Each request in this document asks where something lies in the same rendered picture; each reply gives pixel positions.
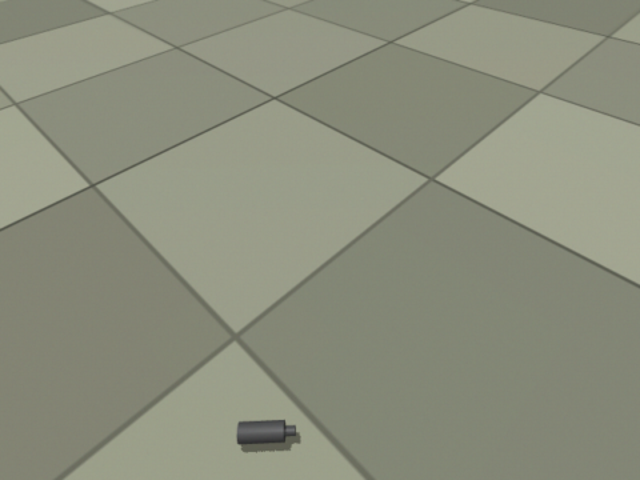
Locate bottle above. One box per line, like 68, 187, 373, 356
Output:
237, 420, 296, 444

